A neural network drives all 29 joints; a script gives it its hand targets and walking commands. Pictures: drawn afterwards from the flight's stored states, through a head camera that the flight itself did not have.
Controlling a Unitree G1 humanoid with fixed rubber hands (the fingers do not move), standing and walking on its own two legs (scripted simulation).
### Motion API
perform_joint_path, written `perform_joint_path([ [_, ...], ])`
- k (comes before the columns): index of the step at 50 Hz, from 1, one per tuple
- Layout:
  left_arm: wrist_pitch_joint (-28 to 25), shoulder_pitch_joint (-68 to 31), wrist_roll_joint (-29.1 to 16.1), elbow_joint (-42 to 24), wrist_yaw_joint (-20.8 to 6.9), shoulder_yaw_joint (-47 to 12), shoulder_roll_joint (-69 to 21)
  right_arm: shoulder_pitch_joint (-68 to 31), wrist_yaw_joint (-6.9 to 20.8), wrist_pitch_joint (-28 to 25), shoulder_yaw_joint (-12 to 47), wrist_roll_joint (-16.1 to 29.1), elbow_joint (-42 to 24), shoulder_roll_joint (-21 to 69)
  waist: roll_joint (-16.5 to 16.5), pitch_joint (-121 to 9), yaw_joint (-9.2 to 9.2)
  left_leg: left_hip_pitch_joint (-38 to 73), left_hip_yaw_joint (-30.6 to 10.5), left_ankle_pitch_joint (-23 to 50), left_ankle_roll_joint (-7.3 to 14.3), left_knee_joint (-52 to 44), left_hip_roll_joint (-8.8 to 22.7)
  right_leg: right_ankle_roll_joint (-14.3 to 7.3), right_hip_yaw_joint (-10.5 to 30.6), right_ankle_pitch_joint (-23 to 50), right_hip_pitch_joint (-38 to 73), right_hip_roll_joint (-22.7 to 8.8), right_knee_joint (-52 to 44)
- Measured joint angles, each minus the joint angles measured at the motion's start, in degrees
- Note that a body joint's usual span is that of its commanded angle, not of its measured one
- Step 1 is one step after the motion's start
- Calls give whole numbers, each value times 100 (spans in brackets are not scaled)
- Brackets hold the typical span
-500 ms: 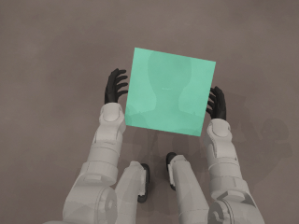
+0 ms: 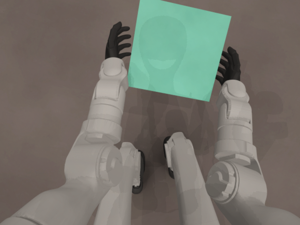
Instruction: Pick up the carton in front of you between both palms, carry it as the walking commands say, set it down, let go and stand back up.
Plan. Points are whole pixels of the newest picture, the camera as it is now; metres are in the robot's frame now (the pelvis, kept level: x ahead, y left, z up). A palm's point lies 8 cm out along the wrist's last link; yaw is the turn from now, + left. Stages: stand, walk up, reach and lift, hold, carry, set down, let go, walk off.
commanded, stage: set down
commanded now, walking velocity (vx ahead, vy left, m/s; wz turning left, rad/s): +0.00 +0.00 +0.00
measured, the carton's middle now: (169, 57) +0.53 -0.10 -0.21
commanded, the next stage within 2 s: none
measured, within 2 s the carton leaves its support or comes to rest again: neither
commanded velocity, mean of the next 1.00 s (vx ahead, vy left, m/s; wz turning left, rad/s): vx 0.00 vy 0.00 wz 0.00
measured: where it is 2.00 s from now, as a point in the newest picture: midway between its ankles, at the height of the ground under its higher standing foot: (155, 172)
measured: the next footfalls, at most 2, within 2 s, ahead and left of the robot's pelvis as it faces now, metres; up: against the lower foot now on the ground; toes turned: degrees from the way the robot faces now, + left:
none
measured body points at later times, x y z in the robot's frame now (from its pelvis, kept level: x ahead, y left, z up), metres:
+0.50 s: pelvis -0.02 -0.02 -0.10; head +0.33 -0.07 +0.18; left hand +0.57 +0.02 -0.24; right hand +0.45 -0.25 -0.27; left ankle +0.06 +0.07 -0.53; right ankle +0.11 -0.12 -0.53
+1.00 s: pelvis +0.00 +0.01 -0.16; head +0.38 -0.01 +0.07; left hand +0.61 +0.01 -0.32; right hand +0.49 -0.26 -0.33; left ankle +0.06 +0.07 -0.53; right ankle +0.11 -0.12 -0.53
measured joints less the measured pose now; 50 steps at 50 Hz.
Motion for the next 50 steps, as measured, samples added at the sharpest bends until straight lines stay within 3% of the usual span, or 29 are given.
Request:
perform_joint_path([
  [4, -66, -197, -367, -202, 62, -390, 264, -119, -300, -24, 273, 506, -349, -7, -114, 99, -48, -539, 2, -162, -98, 509, 29, -89, -69, -116, -580, 32, 518],
  [8, -6, -503, -433, -46, 2, -512, 524, -345, -519, 75, 365, 826, -348, -43, -134, 83, -52, -925, -38, -278, -188, 878, 60, -177, -164, -184, -991, 58, 870],
  [20, 75, -1387, -341, 1065, -544, -480, 1241, -827, -866, 226, 581, 722, 152, -70, 29, 363, -50, -1639, -96, -497, -303, 1724, 94, -319, -354, -302, -1735, 73, 1648],
  [27, -3, -2153, -654, 1424, -596, -885, 1611, -1390, -1010, 127, 557, 951, 264, -274, 20, 1118, -182, -2040, -57, -482, -237, 2299, 79, -250, -411, -253, -2076, 34, 2113],
  [36, 132, -3334, -752, 2003, -479, -1338, 2034, -2409, -725, 157, 379, 1213, 771, -736, -144, 1899, -362, -2642, 65, -494, -13, 3057, 96, -41, -430, -238, -2569, 10, 2701],
  [43, 385, -3523, -905, 2074, -374, -1941, 2194, -2562, -382, 191, 43, 1278, 905, -778, -339, 1823, -494, -2856, 79, -727, 105, 3387, 12, 27, -473, -537, -2723, -84, 3012],
  [50, 387, -3376, -833, 2070, -262, -1898, 1915, -2326, 67, 37, -434, 947, 856, -730, -48, 1485, -420, -3024, 101, -827, 161, 3445, -40, 107, -454, -736, -2831, -128, 3058],
])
